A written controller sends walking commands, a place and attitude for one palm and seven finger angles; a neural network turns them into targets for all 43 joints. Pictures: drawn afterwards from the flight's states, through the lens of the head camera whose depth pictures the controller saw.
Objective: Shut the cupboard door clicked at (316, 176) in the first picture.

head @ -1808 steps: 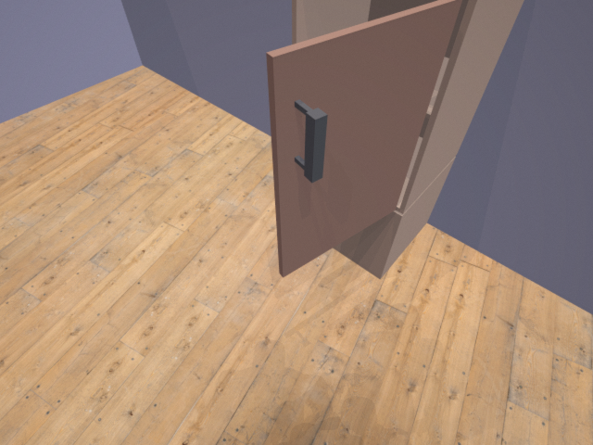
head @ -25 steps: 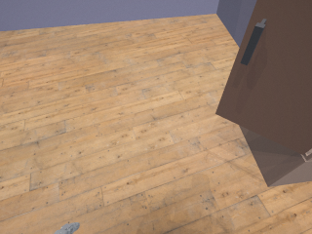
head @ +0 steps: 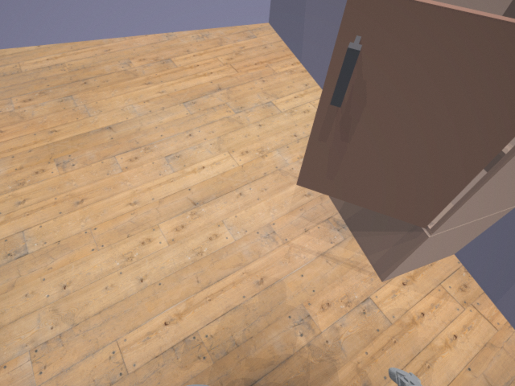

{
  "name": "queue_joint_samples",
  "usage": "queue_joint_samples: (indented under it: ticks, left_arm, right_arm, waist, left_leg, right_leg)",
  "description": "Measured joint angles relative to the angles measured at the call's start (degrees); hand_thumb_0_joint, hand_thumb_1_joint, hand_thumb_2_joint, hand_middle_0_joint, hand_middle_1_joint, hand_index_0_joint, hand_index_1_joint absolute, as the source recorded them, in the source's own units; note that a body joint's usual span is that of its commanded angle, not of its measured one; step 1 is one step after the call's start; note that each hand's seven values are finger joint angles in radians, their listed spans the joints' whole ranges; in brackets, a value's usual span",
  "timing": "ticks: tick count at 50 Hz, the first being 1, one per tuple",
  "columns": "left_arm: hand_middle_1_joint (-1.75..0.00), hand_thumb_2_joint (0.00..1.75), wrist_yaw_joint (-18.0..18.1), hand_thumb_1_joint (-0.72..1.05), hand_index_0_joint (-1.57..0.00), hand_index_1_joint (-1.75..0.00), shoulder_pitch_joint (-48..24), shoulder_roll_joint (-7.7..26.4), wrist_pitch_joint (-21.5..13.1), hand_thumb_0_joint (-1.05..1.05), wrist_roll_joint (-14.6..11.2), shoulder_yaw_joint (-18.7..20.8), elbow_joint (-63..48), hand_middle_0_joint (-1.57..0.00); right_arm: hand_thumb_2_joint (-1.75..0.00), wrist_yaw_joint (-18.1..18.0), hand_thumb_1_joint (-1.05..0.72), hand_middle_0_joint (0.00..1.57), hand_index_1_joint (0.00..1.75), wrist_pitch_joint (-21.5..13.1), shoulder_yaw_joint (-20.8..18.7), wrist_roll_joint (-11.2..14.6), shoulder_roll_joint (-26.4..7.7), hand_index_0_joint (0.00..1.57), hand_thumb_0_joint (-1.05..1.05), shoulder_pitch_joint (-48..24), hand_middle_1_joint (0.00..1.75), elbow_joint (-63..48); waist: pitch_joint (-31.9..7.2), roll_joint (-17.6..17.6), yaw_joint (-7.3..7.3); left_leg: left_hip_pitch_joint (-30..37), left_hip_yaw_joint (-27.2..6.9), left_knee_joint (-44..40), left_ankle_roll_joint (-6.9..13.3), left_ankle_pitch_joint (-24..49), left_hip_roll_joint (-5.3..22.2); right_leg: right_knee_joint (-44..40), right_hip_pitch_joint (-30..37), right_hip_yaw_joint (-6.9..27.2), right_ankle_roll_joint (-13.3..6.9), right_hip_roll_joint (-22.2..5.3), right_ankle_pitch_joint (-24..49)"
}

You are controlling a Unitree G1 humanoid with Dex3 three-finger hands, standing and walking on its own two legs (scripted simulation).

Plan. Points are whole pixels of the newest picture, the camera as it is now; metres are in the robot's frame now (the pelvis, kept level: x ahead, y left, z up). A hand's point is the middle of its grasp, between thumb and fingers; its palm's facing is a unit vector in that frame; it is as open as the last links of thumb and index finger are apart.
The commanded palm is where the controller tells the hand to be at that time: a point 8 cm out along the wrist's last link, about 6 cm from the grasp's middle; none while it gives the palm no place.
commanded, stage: turn to face it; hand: left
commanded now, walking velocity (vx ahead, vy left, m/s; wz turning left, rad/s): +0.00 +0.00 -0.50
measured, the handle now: (346, 71) +0.71 -0.12 +0.11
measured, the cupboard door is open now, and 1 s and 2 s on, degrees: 48 48 48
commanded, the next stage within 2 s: take the last steps up to it in 0.34 s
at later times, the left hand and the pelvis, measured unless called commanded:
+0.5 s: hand (181, 382) +0.14 +0.13 -0.14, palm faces -0.25 -0.93 -0.26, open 7.4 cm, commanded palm none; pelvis +0.00 -0.03 +0.01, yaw -14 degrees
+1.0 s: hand (199, 355) +0.19 +0.11 -0.16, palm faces -0.32 -0.93 -0.16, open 7.4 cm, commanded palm none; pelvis +0.09 -0.06 +0.02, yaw -20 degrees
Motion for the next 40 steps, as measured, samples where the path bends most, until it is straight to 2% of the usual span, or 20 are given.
queue_joint_samples:
  ticks: [2,4,6,8,11,16,19,20,22,23,25,27,31,36,38,40]
  left_arm:
    - [-0.29,0.90,-0.28,0.91,-0.20,-0.30,-0.21,0.88,0.47,0.01,0.28,0.55,0.07,-0.20]
    - [-0.29,0.90,-0.83,0.91,-0.20,-0.30,-0.53,1.52,0.74,0.01,0.60,1.05,0.17,-0.20]
    - [-0.29,0.90,-1.16,0.91,-0.20,-0.30,-0.95,1.91,0.88,0.01,0.60,1.39,-0.01,-0.20]
    - [-0.29,0.90,-1.29,0.91,-0.20,-0.30,-1.32,2.10,0.93,0.01,0.52,1.55,-0.22,-0.20]
    - [-0.29,0.90,-1.30,0.91,-0.20,-0.30,-2.02,1.98,1.08,0.01,0.44,1.48,-0.27,-0.19]
    - [-0.29,0.90,-1.19,0.91,-0.19,-0.30,-3.65,0.65,0.86,0.01,0.42,0.49,-0.12,-0.19]
    - [-0.29,0.90,-1.14,0.91,-0.20,-0.30,-4.07,-0.12,-0.31,0.01,0.44,-0.39,-0.54,-0.19]
    - [-0.29,0.90,-0.87,0.91,-0.20,-0.30,-4.19,-0.68,-1.10,0.01,0.64,-0.55,-0.35,-0.19]
    - [-0.29,0.90,-0.36,0.91,-0.20,-0.30,-4.33,-2.33,-1.97,0.01,0.55,-1.45,0.11,-0.19]
    - [-0.29,0.90,-0.11,0.91,-0.20,-0.30,-4.10,-3.02,-2.16,0.01,0.57,-1.74,0.22,-0.20]
    - [-0.29,0.90,0.34,0.91,-0.20,-0.30,-3.51,-3.96,-2.31,0.00,0.55,-1.96,0.56,-0.20]
    - [-0.29,0.90,0.51,0.91,-0.20,-0.30,-2.86,-4.38,-2.40,0.00,0.46,-2.04,1.05,-0.20]
    - [-0.29,0.90,0.35,0.91,-0.20,-0.30,-1.33,-4.47,-3.05,0.00,0.57,-1.84,2.30,-0.20]
    - [-0.30,0.90,-0.16,0.92,-0.20,-0.30,1.32,-3.24,-3.66,0.00,0.80,-1.06,4.03,-0.20]
    - [-0.30,0.90,-0.33,0.91,-0.20,-0.30,2.95,-2.80,-3.43,0.00,0.51,-0.74,4.88,-0.20]
    - [-0.30,0.90,-0.54,0.91,-0.20,-0.30,4.09,-2.19,-2.54,0.00,0.27,-0.39,6.07,-0.20]
  right_arm:
    - [-0.89,-0.02,-0.90,0.20,0.30,-0.06,0.78,-0.57,0.74,0.20,0.00,0.59,0.29,-0.27]
    - [-0.89,-0.24,-0.90,0.20,0.30,-0.14,1.24,-0.84,1.25,0.20,0.00,1.69,0.29,-0.39]
    - [-0.89,-0.45,-0.90,0.20,0.30,-0.21,1.44,-0.97,1.53,0.20,0.00,2.72,0.30,-0.17]
    - [-0.89,-0.56,-0.90,0.21,0.30,-0.29,1.43,-0.94,1.67,0.21,0.00,3.63,0.30,0.34]
    - [-0.89,-0.48,-0.90,0.21,0.30,-0.36,1.09,-0.94,1.68,0.21,0.00,4.96,0.30,1.45]
    - [-0.89,0.01,-0.90,0.21,0.30,0.04,0.04,-1.06,0.74,0.21,0.00,6.96,0.30,3.69]
    - [-0.89,0.32,-0.90,0.21,0.30,0.49,-0.65,-0.62,-0.17,0.21,0.00,8.73,0.30,5.02]
    - [-0.89,0.38,-0.90,0.21,0.30,0.86,-0.94,-0.38,-0.70,0.21,0.00,8.95,0.30,5.64]
    - [-0.89,0.08,-0.90,0.20,0.30,2.30,-1.41,-0.11,-1.98,0.20,0.00,8.55,0.30,6.80]
    - [-0.89,-0.07,-0.90,0.20,0.30,2.83,-1.61,-0.09,-2.31,0.20,0.00,8.38,0.29,7.15]
    - [-0.89,-0.05,-0.90,0.20,0.30,3.10,-1.70,-0.26,-2.40,0.20,0.00,8.02,0.29,7.62]
    - [-0.89,0.37,-0.91,0.20,0.30,2.74,-1.62,-0.57,-1.94,0.20,0.01,7.98,0.29,7.60]
    - [-0.89,1.28,-0.91,0.20,0.30,1.84,-1.39,-0.98,-0.46,0.20,0.00,8.32,0.29,7.41]
    - [-0.89,1.56,-0.91,0.20,0.30,0.38,-1.09,-1.07,1.17,0.20,0.00,7.99,0.29,7.11]
    - [-0.89,1.35,-0.90,0.20,0.30,-1.02,-0.71,-1.10,1.31,0.20,0.00,8.14,0.29,6.59]
    - [-0.89,0.88,-0.90,0.20,0.30,-2.37,-0.44,-1.59,1.89,0.20,0.00,7.85,0.29,6.37]
  waist:
    - [0.44,-0.49,0.36]
    - [0.45,-0.17,0.18]
    - [0.54,0.38,0.03]
    - [0.60,0.95,-0.15]
    - [0.64,1.86,-0.71]
    - [0.70,3.74,-2.38]
    - [-0.05,4.13,-3.02]
    - [-0.30,4.63,-2.94]
    - [-0.22,6.46,-3.29]
    - [-0.37,6.82,-3.44]
    - [-0.64,6.65,-3.52]
    - [-1.02,5.97,-3.69]
    - [-2.13,4.28,-3.54]
    - [-3.05,2.16,-1.90]
    - [-3.59,1.70,-1.57]
    - [-3.67,0.43,-1.83]
  left_leg:
    - [1.17,1.93,-0.12,1.57,-1.21,0.92]
    - [2.51,3.06,-1.93,1.79,-1.01,1.88]
    - [3.65,4.07,-3.94,1.65,-0.07,2.65]
    - [4.44,5.18,-5.37,1.68,0.58,3.32]
    - [5.10,6.80,-6.15,1.47,0.76,4.31]
    - [4.86,9.21,-3.97,0.40,-0.66,6.03]
    - [3.56,10.48,0.19,-0.90,-2.90,6.62]
    - [2.38,10.00,3.16,-1.48,-5.65,6.76]
    - [-1.23,5.41,12.56,-2.03,-12.78,5.51]
    - [-3.06,3.72,17.27,-2.18,-13.94,4.50]
    - [-6.02,2.09,24.54,-2.69,-12.87,3.16]
    - [-7.81,1.56,27.51,-3.18,-10.22,2.78]
    - [-7.76,1.71,23.07,-3.48,-7.30,3.08]
    - [-2.67,2.32,8.10,-2.55,-6.70,2.51]
    - [1.32,2.77,-0.53,-1.83,-3.34,2.04]
    - [1.62,3.96,0.33,0.78,-1.83,1.76]
  right_leg:
    - [11.46,-3.63,-2.58,0.76,-0.42,-4.63]
    - [20.22,-6.21,-5.01,1.60,-1.39,-4.38]
    - [24.70,-7.42,-6.35,2.39,-2.64,-2.79]
    - [25.52,-7.56,-7.08,2.93,-3.89,-1.53]
    - [21.29,-5.94,-8.10,3.24,-5.45,-1.45]
    - [6.73,0.01,-10.34,2.25,-6.14,-1.68]
    - [-6.71,5.98,-11.22,0.47,-5.97,6.95]
    - [-7.73,6.45,-10.96,-0.75,-5.66,5.32]
    - [-6.45,6.05,-10.74,-1.66,-4.77,3.47]
    - [-6.85,6.28,-10.52,-1.77,-4.68,3.55]
    - [-8.95,7.31,-9.86,-1.73,-4.61,4.82]
    - [-11.40,8.60,-9.53,-1.97,-4.46,6.11]
    - [-14.72,10.77,-9.60,-2.47,-3.85,7.15]
    - [-14.61,12.06,-9.00,-2.54,-2.88,5.76]
    - [-11.34,11.27,-8.47,-2.11,-2.41,3.39]
    - [-1.28,7.39,-7.57,-2.65,-2.68,-1.96]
